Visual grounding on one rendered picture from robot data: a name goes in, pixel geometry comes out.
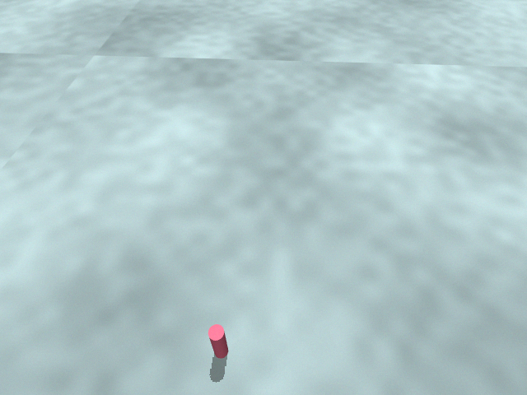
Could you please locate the can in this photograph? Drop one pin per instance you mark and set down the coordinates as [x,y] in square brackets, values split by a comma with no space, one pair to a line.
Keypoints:
[218,339]

